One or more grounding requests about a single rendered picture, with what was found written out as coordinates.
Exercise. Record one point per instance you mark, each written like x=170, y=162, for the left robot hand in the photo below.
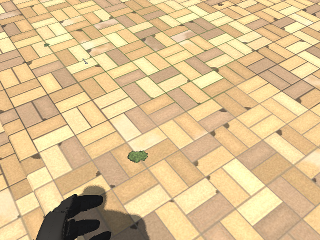
x=56, y=226

